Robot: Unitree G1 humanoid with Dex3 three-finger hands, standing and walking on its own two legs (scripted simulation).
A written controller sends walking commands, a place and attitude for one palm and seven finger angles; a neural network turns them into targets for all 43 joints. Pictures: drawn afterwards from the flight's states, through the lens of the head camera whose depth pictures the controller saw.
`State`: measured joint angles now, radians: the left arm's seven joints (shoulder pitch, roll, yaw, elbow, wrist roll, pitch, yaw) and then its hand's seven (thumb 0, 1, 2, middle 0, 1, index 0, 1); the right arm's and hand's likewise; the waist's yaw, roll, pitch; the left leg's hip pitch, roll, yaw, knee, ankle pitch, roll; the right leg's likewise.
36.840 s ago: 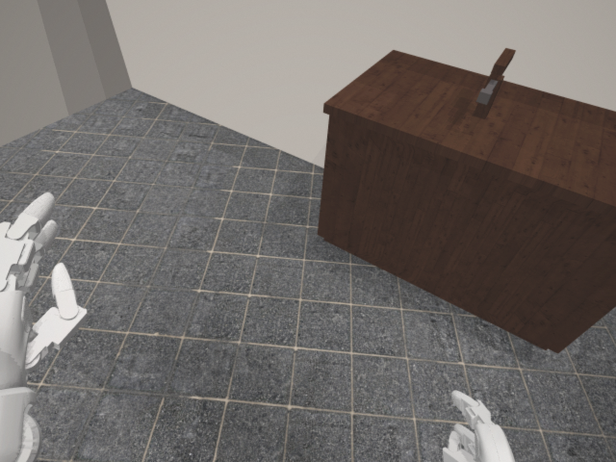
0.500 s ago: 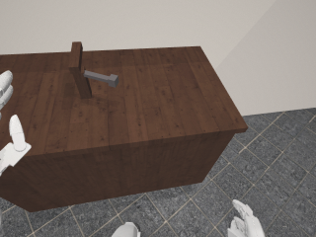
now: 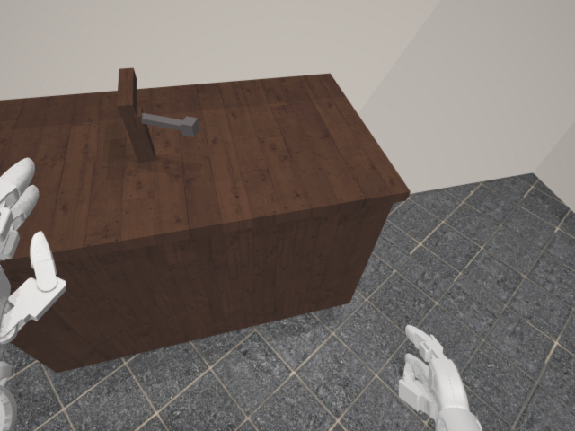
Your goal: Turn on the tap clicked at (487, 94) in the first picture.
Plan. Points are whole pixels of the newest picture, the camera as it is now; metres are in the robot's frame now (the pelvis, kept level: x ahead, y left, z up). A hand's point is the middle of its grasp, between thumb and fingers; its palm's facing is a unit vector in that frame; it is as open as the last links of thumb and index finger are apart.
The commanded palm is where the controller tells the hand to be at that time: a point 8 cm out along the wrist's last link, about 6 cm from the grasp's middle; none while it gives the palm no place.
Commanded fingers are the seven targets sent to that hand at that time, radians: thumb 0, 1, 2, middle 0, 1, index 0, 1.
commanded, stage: stop stepping back and stand still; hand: left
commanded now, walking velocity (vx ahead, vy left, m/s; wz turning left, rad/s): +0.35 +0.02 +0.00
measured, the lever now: (190, 126) +0.64 +0.24 +0.04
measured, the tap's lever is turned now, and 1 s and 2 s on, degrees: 63 63 63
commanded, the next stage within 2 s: stand and check the lever's angle in 1.16 s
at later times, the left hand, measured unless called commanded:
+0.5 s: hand (58, 359) +0.15 +0.21 +0.17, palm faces +0.40 -0.82 -0.41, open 7.4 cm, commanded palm +0.10 +0.25 +0.18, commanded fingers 0.00 0.90 0.90 -0.20 -0.30 -0.20 -0.30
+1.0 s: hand (61, 349) +0.16 +0.22 +0.16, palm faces +0.44 -0.82 -0.37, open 7.4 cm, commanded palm +0.10 +0.26 +0.18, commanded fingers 0.00 0.90 0.90 -0.20 -0.30 -0.20 -0.30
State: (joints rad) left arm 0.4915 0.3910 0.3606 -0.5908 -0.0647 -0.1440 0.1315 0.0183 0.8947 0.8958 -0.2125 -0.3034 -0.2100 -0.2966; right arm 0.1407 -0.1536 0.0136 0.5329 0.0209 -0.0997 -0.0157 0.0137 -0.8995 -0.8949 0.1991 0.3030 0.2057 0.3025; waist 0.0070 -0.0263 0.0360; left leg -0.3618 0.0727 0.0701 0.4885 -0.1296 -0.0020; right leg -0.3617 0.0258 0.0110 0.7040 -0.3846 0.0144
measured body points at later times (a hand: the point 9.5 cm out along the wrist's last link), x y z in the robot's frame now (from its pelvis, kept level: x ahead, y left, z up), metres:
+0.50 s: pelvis -0.06 -0.03 -0.01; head -0.09 -0.03 +0.44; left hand +0.12 +0.25 +0.19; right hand +0.06 -0.27 -0.10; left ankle -0.07 +0.11 -0.73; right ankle -0.01 -0.12 -0.74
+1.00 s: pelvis -0.04 -0.03 +0.00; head -0.03 -0.04 +0.45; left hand +0.13 +0.26 +0.18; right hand +0.16 -0.25 -0.08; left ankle -0.04 +0.09 -0.73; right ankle -0.02 -0.12 -0.73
